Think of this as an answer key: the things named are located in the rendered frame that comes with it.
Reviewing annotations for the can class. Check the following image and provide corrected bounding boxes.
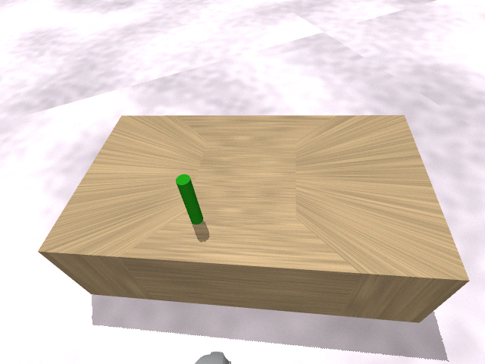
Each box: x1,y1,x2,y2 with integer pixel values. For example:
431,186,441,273
176,174,203,224

